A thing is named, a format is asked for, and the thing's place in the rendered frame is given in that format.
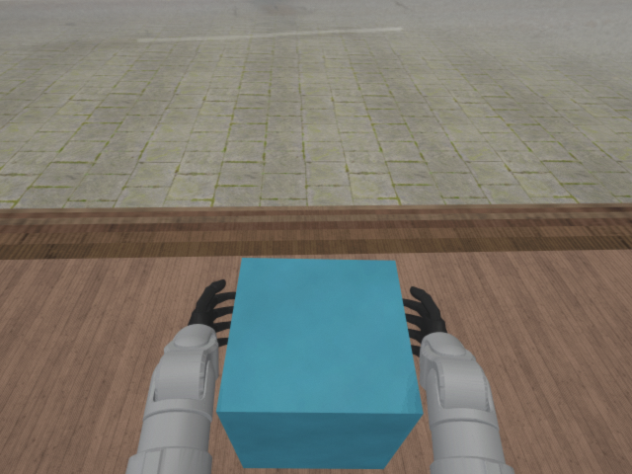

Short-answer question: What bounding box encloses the robot left forearm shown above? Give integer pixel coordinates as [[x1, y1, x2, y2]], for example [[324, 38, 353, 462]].
[[125, 324, 219, 474]]

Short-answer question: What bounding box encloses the robot left hand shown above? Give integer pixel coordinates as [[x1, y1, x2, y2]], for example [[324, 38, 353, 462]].
[[188, 279, 236, 347]]

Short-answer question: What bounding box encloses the robot right forearm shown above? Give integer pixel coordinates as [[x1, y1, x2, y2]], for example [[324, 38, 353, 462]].
[[420, 332, 514, 474]]

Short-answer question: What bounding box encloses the robot right hand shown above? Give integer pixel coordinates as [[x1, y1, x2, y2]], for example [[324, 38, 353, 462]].
[[402, 286, 448, 357]]

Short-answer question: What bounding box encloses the carton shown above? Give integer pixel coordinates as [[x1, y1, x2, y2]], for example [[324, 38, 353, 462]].
[[216, 258, 424, 469]]

